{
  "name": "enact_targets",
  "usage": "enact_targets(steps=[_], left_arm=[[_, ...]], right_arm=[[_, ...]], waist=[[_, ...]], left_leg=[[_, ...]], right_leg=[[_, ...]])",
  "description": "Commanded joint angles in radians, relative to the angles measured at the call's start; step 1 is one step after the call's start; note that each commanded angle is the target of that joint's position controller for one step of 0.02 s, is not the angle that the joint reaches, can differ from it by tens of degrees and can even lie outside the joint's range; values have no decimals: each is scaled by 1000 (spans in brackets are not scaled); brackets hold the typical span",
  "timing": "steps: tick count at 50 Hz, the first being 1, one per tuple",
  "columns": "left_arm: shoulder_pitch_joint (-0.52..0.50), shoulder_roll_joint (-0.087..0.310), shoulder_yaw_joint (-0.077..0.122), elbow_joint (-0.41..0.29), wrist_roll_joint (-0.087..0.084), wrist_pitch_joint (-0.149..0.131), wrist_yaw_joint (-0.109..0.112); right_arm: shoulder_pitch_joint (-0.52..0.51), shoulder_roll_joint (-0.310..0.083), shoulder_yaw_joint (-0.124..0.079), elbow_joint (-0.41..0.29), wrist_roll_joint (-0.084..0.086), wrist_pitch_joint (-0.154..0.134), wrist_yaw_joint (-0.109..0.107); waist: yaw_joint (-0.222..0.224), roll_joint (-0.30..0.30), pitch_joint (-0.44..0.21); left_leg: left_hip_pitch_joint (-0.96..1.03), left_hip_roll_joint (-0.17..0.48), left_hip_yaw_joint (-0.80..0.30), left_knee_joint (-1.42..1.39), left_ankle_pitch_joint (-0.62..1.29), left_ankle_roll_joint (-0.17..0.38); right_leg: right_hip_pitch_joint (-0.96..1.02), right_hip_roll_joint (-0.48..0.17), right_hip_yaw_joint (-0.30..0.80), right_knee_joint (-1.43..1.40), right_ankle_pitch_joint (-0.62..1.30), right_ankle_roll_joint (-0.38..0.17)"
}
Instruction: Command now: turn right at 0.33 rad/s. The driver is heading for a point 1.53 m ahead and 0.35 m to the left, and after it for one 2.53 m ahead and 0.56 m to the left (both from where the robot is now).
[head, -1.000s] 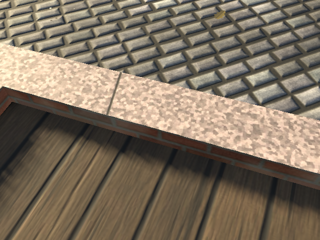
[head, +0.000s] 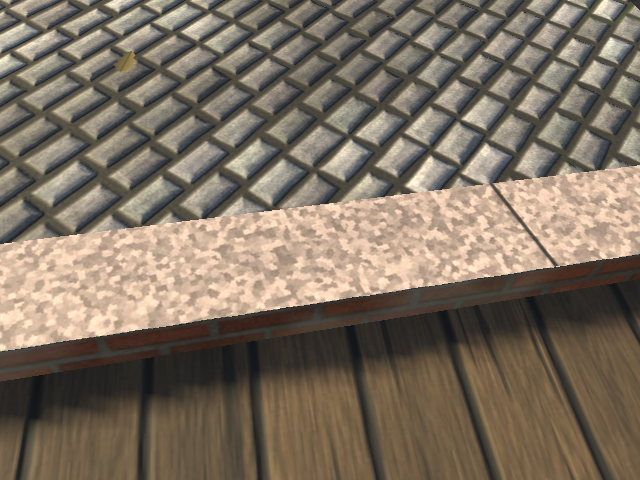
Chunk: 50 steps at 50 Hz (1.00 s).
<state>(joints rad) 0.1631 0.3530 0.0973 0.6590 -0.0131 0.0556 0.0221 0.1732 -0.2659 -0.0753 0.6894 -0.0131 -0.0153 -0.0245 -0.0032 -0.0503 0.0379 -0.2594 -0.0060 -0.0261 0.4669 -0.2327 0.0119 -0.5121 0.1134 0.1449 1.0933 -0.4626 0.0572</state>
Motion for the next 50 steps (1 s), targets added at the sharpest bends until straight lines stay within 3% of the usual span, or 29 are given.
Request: enact_targets(steps=[1,5,7,9,10,11,12,13,14,16,19,21,22,23,25,27,30,32,33,34,35,36,37,38,39,42,50], left_arm=[[19,49,14,-53,-3,-5,2],[-32,-9,-19,-75,6,-13,-6],[-26,9,-16,-69,1,-15,-11],[41,6,-14,-35,4,-17,-16],[47,23,-14,-34,13,-18,-14],[69,61,-12,-40,23,-19,-5],[16,82,-15,-30,42,-19,-2],[-17,5,-30,-42,44,-27,-12],[-21,1,-31,-39,49,-34,-15],[2,59,-13,-31,41,-44,-6],[45,79,-2,-24,28,-41,13],[42,76,1,-39,32,-40,23],[43,73,0,-42,34,-44,26],[26,71,1,-42,30,-48,27],[-38,71,7,-46,18,-52,23],[-76,77,11,-50,14,-44,18],[-58,95,19,-35,-1,-32,18],[-34,81,15,-15,-18,-32,18],[21,42,6,-3,5,-37,12],[-38,-16,-20,-74,56,-41,13],[-110,36,-6,-77,33,-45,18],[-112,58,2,-73,9,-43,19],[-94,66,8,-53,10,-40,24],[-89,78,13,-42,19,-38,31],[-76,78,16,-35,22,-37,31],[-41,49,10,-14,13,-39,23],[-98,36,5,-20,9,-55,20]], right_arm=[[-61,-125,-20,-75,3,-7,-8],[-40,-150,-23,-59,5,7,-6],[-14,-171,-26,-47,14,14,0],[-20,-157,-15,-38,29,16,3],[27,-137,-7,-18,31,8,5],[57,-92,13,-14,3,-7,15],[94,-35,31,-16,-15,-21,24],[33,-76,28,-11,-18,-20,22],[-20,-112,18,-15,-7,-16,22],[-46,-136,10,-24,10,-3,11],[-22,-140,2,-31,25,10,4],[-23,-133,-5,-41,27,21,7],[-25,-131,-11,-47,30,28,10],[-10,-124,-15,-44,35,37,12],[8,-106,-11,-40,33,52,13],[5,-98,-5,-51,32,56,25],[18,-119,-12,-75,40,55,47],[90,-139,-26,-61,32,54,47],[116,-221,-52,-69,27,50,34],[120,-356,-75,-110,8,37,24],[158,-298,-58,-115,-23,14,35],[114,-271,-46,-114,-20,-4,38],[63,-248,-43,-115,2,-9,31],[19,-222,-34,-122,20,-3,22],[-1,-212,-26,-128,25,3,14],[5,-203,-20,-139,17,12,2],[11,-224,-32,-150,18,33,-11]], waist=[[16,193,-68],[-19,247,-110],[-31,259,-110],[10,233,-100],[9,200,-99],[-12,84,-143],[-79,-116,-144],[-35,-87,-129],[-12,-63,-87],[10,-84,-42],[17,-116,-16],[38,-152,-25],[43,-129,-27],[29,-86,-27],[5,-48,-32],[5,-60,-58],[6,-82,-103],[-28,-44,-122],[-17,139,-126],[-12,407,-122],[-86,257,-213],[-55,195,-158],[-27,140,-123],[-13,123,-102],[3,138,-103],[9,149,-133],[-22,188,-93]], left_leg=[[107,214,-179,-138,319,195],[135,217,-143,-108,343,202],[126,229,-160,-92,353,209],[80,212,-145,-52,349,177],[32,195,-135,-41,301,125],[-61,145,-93,20,173,47],[-56,71,-8,-1,-38,-22],[29,80,-13,-13,-29,-55],[3,62,-10,3,26,-60],[-66,44,-6,58,61,-52],[-152,29,15,173,-31,-50],[-232,34,16,392,-286,-52],[-289,51,-9,527,-371,-57],[-319,65,-25,583,-383,-64],[-298,84,-11,541,-314,-75],[-213,80,33,438,-240,-77],[-118,47,87,251,-138,-50],[41,-6,108,37,50,-1],[185,81,-66,-43,350,54],[275,374,-519,-93,673,267],[262,412,-568,-126,582,371],[225,367,-472,-125,501,336],[201,305,-396,-119,403,275],[181,270,-357,-117,368,233],[140,236,-320,-121,387,214],[150,199,-289,-128,406,214],[128,167,-399,-130,157,214]], right_leg=[[-57,-37,-23,40,35,41],[102,-99,-98,-283,-7,41],[175,-94,-137,-419,31,31],[310,-81,-164,-683,239,-5],[401,-100,-124,-775,344,-35],[547,-221,15,-761,552,-73],[456,-307,67,-700,560,-153],[359,-284,44,-714,405,-180],[357,-237,12,-718,299,-151],[359,-233,7,-728,286,-132],[360,-327,48,-742,387,-196],[371,-425,109,-757,508,-280],[389,-475,131,-758,611,-321],[400,-486,111,-755,668,-332],[396,-449,21,-744,693,-305],[378,-415,-60,-725,716,-282],[412,-415,-106,-659,707,-251],[347,-372,-173,-529,560,-174],[190,-292,-263,-320,318,-86],[-123,-117,-256,-37,-223,13],[-139,-102,-82,127,-274,9],[-163,-124,-60,168,-193,-5],[-171,-145,-56,140,-98,-11],[-171,-158,-50,100,-24,-6],[-120,-152,-54,89,31,2],[-80,-120,-62,54,114,25],[-41,-98,-29,-245,128,51]])
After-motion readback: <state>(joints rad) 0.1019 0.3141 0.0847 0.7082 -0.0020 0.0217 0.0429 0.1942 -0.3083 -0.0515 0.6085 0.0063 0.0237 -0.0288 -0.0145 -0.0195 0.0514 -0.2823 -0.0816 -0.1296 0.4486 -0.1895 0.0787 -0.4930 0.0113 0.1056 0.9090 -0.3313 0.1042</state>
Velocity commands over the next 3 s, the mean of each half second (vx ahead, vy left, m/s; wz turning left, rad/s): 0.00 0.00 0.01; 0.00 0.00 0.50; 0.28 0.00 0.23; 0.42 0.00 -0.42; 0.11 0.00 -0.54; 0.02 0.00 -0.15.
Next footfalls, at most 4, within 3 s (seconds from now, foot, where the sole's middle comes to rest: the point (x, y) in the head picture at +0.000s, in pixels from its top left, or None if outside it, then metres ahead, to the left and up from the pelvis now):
0.22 right None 0.02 -0.15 -0.78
0.66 left None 0.03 0.11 -0.78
1.20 right None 0.11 -0.08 -0.78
1.62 left None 0.24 0.28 -0.78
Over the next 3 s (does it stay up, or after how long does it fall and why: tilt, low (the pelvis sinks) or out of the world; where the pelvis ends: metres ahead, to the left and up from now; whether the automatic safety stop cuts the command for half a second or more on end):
stays up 0.43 0.22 0.00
